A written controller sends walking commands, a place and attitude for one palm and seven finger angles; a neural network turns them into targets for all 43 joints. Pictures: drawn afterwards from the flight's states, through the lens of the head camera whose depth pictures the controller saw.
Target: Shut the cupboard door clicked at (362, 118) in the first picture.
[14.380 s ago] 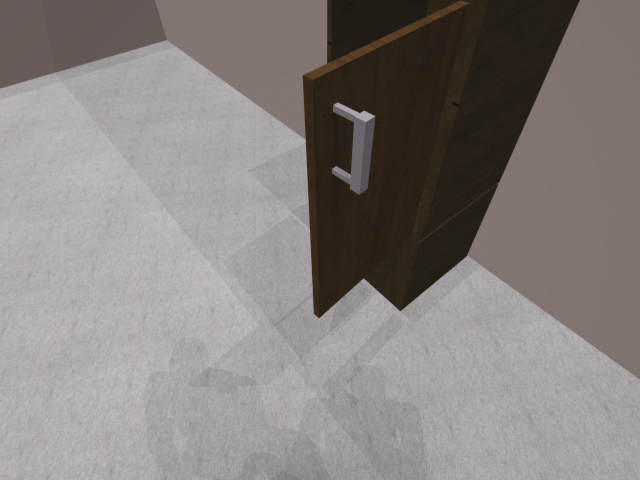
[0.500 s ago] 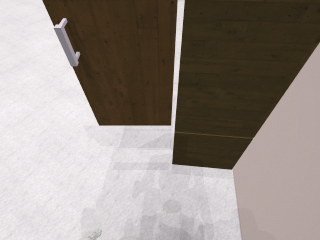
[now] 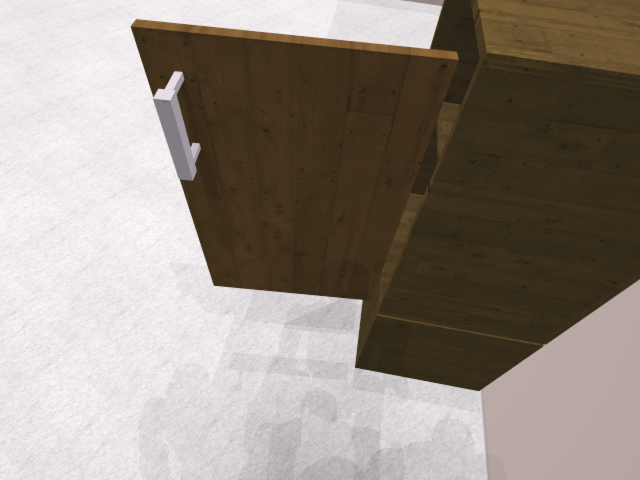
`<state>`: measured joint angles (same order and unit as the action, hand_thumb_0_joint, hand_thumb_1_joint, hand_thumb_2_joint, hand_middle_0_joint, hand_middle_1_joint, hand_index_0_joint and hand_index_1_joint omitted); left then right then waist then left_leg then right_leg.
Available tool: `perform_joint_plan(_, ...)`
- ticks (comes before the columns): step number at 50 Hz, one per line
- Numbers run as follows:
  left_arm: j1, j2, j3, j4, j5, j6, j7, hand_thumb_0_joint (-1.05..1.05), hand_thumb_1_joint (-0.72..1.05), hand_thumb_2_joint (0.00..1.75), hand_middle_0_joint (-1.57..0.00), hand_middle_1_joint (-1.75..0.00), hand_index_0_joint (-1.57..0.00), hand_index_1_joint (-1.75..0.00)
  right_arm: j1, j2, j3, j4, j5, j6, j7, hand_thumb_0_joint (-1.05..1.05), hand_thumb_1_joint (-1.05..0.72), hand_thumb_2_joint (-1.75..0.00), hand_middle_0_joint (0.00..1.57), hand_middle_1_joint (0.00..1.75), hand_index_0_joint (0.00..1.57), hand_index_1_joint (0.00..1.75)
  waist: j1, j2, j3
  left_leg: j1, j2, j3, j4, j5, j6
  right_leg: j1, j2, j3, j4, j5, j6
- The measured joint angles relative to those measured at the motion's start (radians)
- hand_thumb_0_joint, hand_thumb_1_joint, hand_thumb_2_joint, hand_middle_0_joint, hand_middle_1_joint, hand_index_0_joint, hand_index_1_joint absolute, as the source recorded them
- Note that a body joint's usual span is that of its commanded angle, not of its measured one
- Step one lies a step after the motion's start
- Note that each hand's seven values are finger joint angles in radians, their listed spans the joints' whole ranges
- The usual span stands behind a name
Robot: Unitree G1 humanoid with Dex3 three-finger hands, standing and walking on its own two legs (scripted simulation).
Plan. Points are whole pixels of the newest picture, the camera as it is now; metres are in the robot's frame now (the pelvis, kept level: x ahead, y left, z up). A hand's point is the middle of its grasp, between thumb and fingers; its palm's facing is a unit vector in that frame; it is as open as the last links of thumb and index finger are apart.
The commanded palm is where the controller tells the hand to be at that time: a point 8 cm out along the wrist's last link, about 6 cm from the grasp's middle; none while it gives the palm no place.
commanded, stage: come to a stop and stand still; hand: left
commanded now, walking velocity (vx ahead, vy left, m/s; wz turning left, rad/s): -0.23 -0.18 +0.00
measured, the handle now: (182, 128) +0.49 +0.24 +0.13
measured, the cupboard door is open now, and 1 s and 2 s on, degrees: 95 95 95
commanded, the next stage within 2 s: look again from close up in 0.76 s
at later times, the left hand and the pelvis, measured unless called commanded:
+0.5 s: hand out of the picture +0.05 +0.09 -0.16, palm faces -0.01 -0.97 -0.24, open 7.3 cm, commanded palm none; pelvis -0.02 -0.09 +0.00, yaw -1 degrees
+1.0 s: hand out of the picture -0.05 +0.06 -0.17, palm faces +0.02 -0.98 -0.18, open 7.4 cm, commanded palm none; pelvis -0.03 -0.09 +0.00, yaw -1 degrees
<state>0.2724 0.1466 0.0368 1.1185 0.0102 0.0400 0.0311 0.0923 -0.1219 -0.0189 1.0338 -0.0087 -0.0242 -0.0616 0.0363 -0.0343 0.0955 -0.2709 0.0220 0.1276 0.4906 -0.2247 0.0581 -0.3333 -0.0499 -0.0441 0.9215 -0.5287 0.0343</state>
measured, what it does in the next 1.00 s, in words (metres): steps on the spot: right foot, then left foot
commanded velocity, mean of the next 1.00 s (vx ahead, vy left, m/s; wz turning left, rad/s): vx -0.02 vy -0.01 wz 0.00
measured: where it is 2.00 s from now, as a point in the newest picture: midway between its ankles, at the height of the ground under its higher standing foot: outside the picture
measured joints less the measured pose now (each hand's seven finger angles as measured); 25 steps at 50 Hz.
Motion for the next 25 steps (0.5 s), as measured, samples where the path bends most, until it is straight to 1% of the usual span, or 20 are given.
perform_joint_plan(4, -0.043, 0.029, 0.028, -0.060, 0.007, 0.026, -0.003, 0.00, 0.91, 0.90, -0.20, -0.30, -0.19, -0.30, -0.007, -0.015, -0.013, -0.011, -0.004, 0.017, -0.007, -0.02, -0.94, -0.90, 0.20, 0.30, 0.20, 0.30, -0.008, 0.011, 0.009, -0.005, 0.028, 0.010, -0.014, 0.009, -0.008, -0.111, 0.022, 0.027, 0.158, 0.038, 0.007)
perform_joint_plan(7, -0.075, 0.057, 0.045, -0.100, 0.010, 0.035, -0.004, 0.00, 0.91, 0.90, -0.20, -0.30, -0.19, -0.30, 0.008, -0.031, -0.021, -0.006, -0.008, 0.029, -0.004, -0.02, -0.93, -0.90, 0.20, 0.30, 0.20, 0.30, -0.012, 0.013, 0.009, -0.013, 0.049, 0.010, -0.014, 0.013, -0.022, -0.144, 0.024, 0.039, 0.189, 0.070, 0.013)
perform_joint_plan(9, -0.095, 0.070, 0.049, -0.122, 0.010, 0.036, -0.005, 0.00, 0.91, 0.90, -0.20, -0.30, -0.19, -0.30, 0.024, -0.044, -0.027, 0.000, -0.011, 0.035, -0.001, -0.01, -0.92, -0.90, 0.20, 0.30, 0.20, 0.30, -0.017, 0.019, 0.010, -0.019, 0.062, 0.007, -0.010, 0.016, -0.032, -0.133, 0.019, 0.042, 0.143, 0.080, 0.012)
perform_joint_plan(11, -0.110, 0.076, 0.048, -0.137, 0.010, 0.033, -0.006, 0.00, 0.91, 0.90, -0.20, -0.30, -0.19, -0.30, 0.040, -0.058, -0.035, 0.006, -0.014, 0.041, 0.005, -0.01, -0.92, -0.90, 0.20, 0.30, 0.20, 0.30, -0.024, 0.028, 0.009, -0.025, 0.072, 0.004, -0.002, 0.017, -0.044, -0.099, 0.010, 0.035, 0.055, 0.086, 0.009)
perform_joint_plan(13, -0.121, 0.076, 0.043, -0.149, 0.010, 0.026, -0.007, 0.00, 0.91, 0.90, -0.20, -0.30, -0.19, -0.30, 0.057, -0.071, -0.041, 0.010, -0.016, 0.046, 0.011, -0.01, -0.91, -0.90, 0.20, 0.30, 0.20, 0.30, -0.034, 0.040, 0.007, -0.035, 0.082, -0.002, 0.014, 0.014, -0.058, -0.047, 0.003, 0.021, -0.063, 0.085, 0.002)
perform_joint_plan(14, -0.123, 0.075, 0.040, -0.153, 0.009, 0.021, -0.008, 0.00, 0.91, 0.90, -0.20, -0.30, -0.19, -0.30, 0.067, -0.077, -0.044, 0.012, -0.016, 0.048, 0.015, 0.00, -0.91, -0.90, 0.20, 0.30, 0.20, 0.30, -0.039, 0.046, 0.004, -0.041, 0.086, -0.004, 0.025, 0.011, -0.066, -0.015, 0.002, 0.014, -0.131, 0.105, -0.001)
perform_joint_plan(16, -0.116, 0.076, 0.032, -0.162, 0.010, 0.007, -0.011, 0.00, 0.91, 0.90, -0.20, -0.30, -0.19, -0.30, 0.092, -0.084, -0.049, 0.016, -0.011, 0.055, 0.024, 0.00, -0.91, -0.90, 0.20, 0.30, 0.20, 0.30, -0.043, 0.044, -0.012, -0.062, 0.086, -0.005, 0.064, -0.003, -0.085, 0.065, -0.004, 0.002, -0.306, 0.214, -0.005)
perform_joint_plan(17, -0.110, 0.075, 0.029, -0.161, 0.013, -0.004, -0.009, 0.00, 0.91, 0.90, -0.20, -0.30, -0.19, -0.30, 0.102, -0.086, -0.051, 0.018, -0.006, 0.059, 0.028, 0.00, -0.91, -0.90, 0.20, 0.30, 0.20, 0.30, -0.043, 0.039, -0.022, -0.076, 0.083, -0.004, 0.094, -0.021, -0.092, 0.089, -0.008, 0.003, -0.354, 0.188, -0.010)
perform_joint_plan(18, -0.110, 0.063, 0.023, -0.150, 0.015, -0.010, -0.007, 0.00, 0.91, 0.90, -0.20, -0.30, -0.19, -0.30, 0.105, -0.094, -0.054, 0.023, -0.003, 0.068, 0.030, 0.00, -0.91, -0.90, 0.20, 0.30, 0.20, 0.30, -0.047, 0.055, -0.021, -0.089, 0.081, -0.028, 0.133, -0.093, -0.093, 0.087, 0.001, -0.002, -0.342, 0.169, -0.017)
perform_joint_plan(19, -0.107, 0.051, 0.012, -0.142, 0.017, -0.011, -0.007, 0.00, 0.91, 0.90, -0.20, -0.30, -0.19, -0.30, 0.112, -0.101, -0.056, 0.026, -0.001, 0.077, 0.034, 0.00, -0.91, -0.90, 0.20, 0.30, 0.20, 0.30, -0.055, 0.068, -0.024, -0.101, 0.068, -0.057, 0.182, -0.166, -0.090, 0.087, 0.006, -0.008, -0.334, 0.165, -0.025)
perform_joint_plan(20, -0.102, 0.038, 0.001, -0.135, 0.018, -0.012, -0.009, 0.00, 0.91, 0.90, -0.20, -0.30, -0.19, -0.30, 0.120, -0.105, -0.057, 0.029, -0.001, 0.086, 0.037, 0.00, -0.91, -0.90, 0.20, 0.30, 0.20, 0.30, -0.061, 0.076, -0.031, -0.112, 0.053, -0.077, 0.232, -0.211, -0.086, 0.092, 0.008, -0.015, -0.338, 0.170, -0.033)
perform_joint_plan(21, -0.096, 0.028, -0.006, -0.129, 0.018, -0.014, -0.009, 0.00, 0.91, 0.90, -0.20, -0.30, -0.19, -0.30, 0.127, -0.106, -0.057, 0.035, -0.002, 0.090, 0.038, 0.00, -0.91, -0.90, 0.19, 0.30, 0.20, 0.30, -0.064, 0.078, -0.037, -0.118, 0.040, -0.088, 0.279, -0.232, -0.086, 0.100, 0.009, -0.019, -0.350, 0.181, -0.038)
perform_joint_plan(23, -0.088, 0.010, -0.017, -0.114, 0.013, -0.019, -0.008, 0.00, 0.91, 0.90, -0.20, -0.30, -0.19, -0.30, 0.138, -0.098, -0.053, 0.048, -0.002, 0.091, 0.040, 0.00, -0.91, -0.90, 0.19, 0.30, 0.20, 0.30, -0.066, 0.074, -0.046, -0.114, 0.024, -0.092, 0.340, -0.230, -0.089, 0.119, 0.013, -0.027, -0.381, 0.200, -0.048)
perform_joint_plan(25, -0.084, 0.008, -0.012, -0.104, 0.010, -0.027, 0.002, 0.00, 0.93, 0.90, -0.20, -0.30, -0.20, -0.30, 0.149, -0.081, -0.046, 0.059, 0.001, 0.085, 0.042, 0.00, -0.91, -0.90, 0.19, 0.30, 0.20, 0.30, -0.064, 0.063, -0.053, -0.086, 0.015, -0.089, 0.330, -0.222, -0.094, 0.133, 0.021, -0.035, -0.406, 0.212, -0.057)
